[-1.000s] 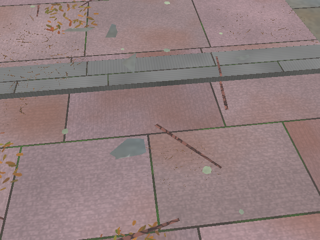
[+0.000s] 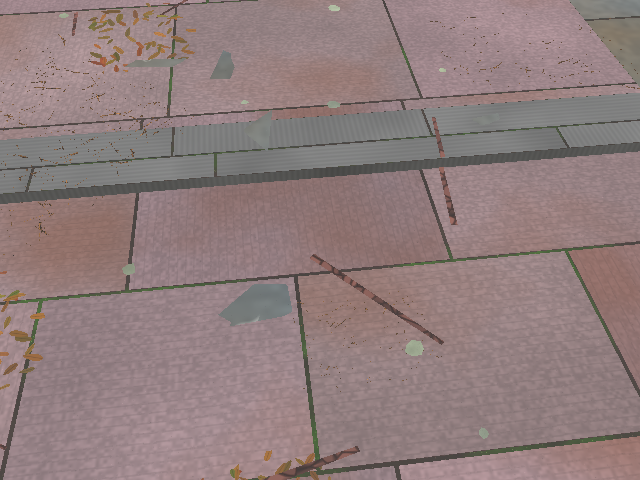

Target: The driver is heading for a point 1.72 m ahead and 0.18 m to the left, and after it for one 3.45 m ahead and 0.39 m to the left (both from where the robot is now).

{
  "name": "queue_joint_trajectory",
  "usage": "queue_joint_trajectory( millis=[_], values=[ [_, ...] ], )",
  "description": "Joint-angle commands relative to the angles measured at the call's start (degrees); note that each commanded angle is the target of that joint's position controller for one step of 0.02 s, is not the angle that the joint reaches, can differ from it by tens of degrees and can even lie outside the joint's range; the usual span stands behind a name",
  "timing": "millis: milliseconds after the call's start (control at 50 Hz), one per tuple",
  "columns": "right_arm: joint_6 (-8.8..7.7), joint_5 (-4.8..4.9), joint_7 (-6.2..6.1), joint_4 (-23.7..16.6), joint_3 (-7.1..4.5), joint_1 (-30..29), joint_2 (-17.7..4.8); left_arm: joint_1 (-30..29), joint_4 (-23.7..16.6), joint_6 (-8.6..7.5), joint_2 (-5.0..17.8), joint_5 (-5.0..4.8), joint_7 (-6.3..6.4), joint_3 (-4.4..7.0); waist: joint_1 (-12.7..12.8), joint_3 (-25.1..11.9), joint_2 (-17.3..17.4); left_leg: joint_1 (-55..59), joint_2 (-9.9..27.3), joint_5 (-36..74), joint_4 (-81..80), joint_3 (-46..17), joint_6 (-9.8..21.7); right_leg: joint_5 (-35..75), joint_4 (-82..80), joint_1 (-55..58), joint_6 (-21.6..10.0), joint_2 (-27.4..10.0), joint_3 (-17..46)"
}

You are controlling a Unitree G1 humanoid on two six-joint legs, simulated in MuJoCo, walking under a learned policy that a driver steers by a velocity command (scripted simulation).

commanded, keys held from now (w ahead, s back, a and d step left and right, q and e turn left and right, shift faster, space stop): no key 0.56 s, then w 0.44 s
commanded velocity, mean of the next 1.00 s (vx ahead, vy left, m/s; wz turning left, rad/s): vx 0.12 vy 0.00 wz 0.00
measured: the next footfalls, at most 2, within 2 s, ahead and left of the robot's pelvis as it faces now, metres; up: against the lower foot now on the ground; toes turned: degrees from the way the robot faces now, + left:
left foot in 1.28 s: +0.38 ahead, +0.06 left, +0.00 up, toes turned +3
right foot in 1.84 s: +0.69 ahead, -0.09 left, +0.00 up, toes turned -4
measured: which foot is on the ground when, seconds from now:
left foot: down 0.00-0.92, up 0.94-1.00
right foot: down 0.00-1.00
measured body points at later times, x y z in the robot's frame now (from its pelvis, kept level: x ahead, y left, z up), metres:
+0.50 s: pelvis -0.03 +0.00 +0.00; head -0.02 +0.00 +0.45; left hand -0.06 +0.21 -0.16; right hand -0.06 -0.21 -0.16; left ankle -0.02 +0.12 -0.74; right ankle -0.02 -0.12 -0.74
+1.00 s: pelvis +0.06 -0.02 -0.01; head +0.06 -0.03 +0.44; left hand +0.03 +0.21 -0.15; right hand +0.04 -0.26 -0.17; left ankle -0.01 +0.10 -0.70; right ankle -0.01 -0.11 -0.74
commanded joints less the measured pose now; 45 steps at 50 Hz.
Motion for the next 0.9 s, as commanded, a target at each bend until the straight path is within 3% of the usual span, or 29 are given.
queue_joint_trajectory(
  millis=[20,560,580,620,660,680,760,820,840,860,880,900],
  values=[
    [-0.23,-0.02,-0.04,0.08,-0.37,3.92,-3.98,3.9,0.08,-0.23,3.98,0.02,0.04,0.37,0.0,2.51,0.05,-2.79,4.23,9.02,-4.32,-3.36,1.66,9.08,-4.3,-2.76,-1.66,-4.25,3.37],
    [-0.52,-0.02,0.31,1.16,0.37,6.97,-2.61,7.05,1.17,-0.53,2.6,0.02,-0.3,-0.4,0.0,2.53,0.06,-6.93,4.15,2.61,-4.83,-4.07,1.73,2.76,-4.75,-6.93,-1.7,-4.16,4.04],
    [-0.48,-0.05,0.35,1.28,0.45,7.56,-2.42,7.64,1.29,-0.5,2.4,0.04,-0.34,-0.47,0.0,1.23,0.07,-6.59,3.74,-1.65,-5.41,-4.04,1.78,-1.49,-5.32,-6.58,-1.75,-3.74,3.99],
    [-0.1,-0.16,0.45,0.65,-0.23,7.67,-3.98,7.76,0.66,-0.12,3.93,0.15,-0.44,0.19,0.0,2.34,0.12,-8.69,1.99,-14.89,-4.21,-3.66,2.89,-14.7,-4.02,-8.73,-2.84,-1.93,3.52],
    [0.31,-0.47,0.78,-0.57,-0.58,7.59,-4.3,7.64,-0.59,0.26,4.21,0.49,-0.78,0.53,-0.02,5.85,0.16,-12.66,1.65,-26.2,-3.32,-4.73,4.55,-25.92,-2.95,-12.85,-4.46,-1.49,4.44],
    [0.22,-0.49,0.87,-1.06,-0.55,7.6,-3.76,7.56,-1.12,0.16,3.59,0.52,-0.88,0.48,-0.06,7.06,0.26,-13.53,2.04,-26.98,-2.95,-5.69,5.03,-26.53,-2.37,-13.91,-4.86,-1.76,5.23],
    [-1.02,-0.4,1.23,-2.37,-1.37,8.83,-4.97,6.54,-3.32,-1.27,3.74,0.56,-1.44,0.95,-0.71,3.88,1.65,-10.11,4.15,-24.63,-3.86,-10.5,6.94,-21.12,0.56,-14.36,-5.46,-1.67,6.3],
    [-1.59,-0.1,1.29,-1.74,-2.59,12.33,-7.63,2.83,-5.97,-2.69,2.13,0.74,-2.19,0.75,-2.42,4.4,7.67,-4.35,9.67,-29.36,-10.99,-19.88,10.29,-13.49,8.9,-19.08,-4.2,1.79,0.26],
    [-1.65,-0.16,1.26,-1.49,-3.14,12.55,-8.74,2.55,-6.61,-3.3,1.57,1.06,-2.44,0.6,-2.11,5.05,9.8,-4.12,12.52,-30.03,-13.08,-23.18,11.75,-9.78,11.3,-19.05,-4.11,2.07,-2.49],
    [-1.71,-0.09,1.37,-1.75,-3.4,11.92,-8.82,2.5,-6.97,-3.92,1.91,1.17,-2.61,0.66,-1.67,6.09,8.91,-6.74,13.28,-29.28,-13.36,-23.68,12.28,-9.13,10.28,-16.89,-4.4,1.51,-3.12],
    [-1.82,-0.05,1.5,-2.35,-3.51,10.18,-8.74,4.4,-6.67,-4.51,1.76,0.92,-2.78,0.72,-0.18,6.61,7.81,-10.86,12.25,-27.82,-11.92,-22.02,11.96,-9.56,6.95,-11.66,-4.92,1.55,-2.97],
    [-2.01,0.09,1.6,-3.69,-3.52,6.35,-8.31,9.89,-5.06,-5.05,1.55,0.57,-2.83,0.83,2.89,6.56,6.27,-17.77,9.64,-25.48,-8.31,-18.38,10.69,-9.42,2.21,-2.09,-5.7,1.47,-1.56]
  ],
)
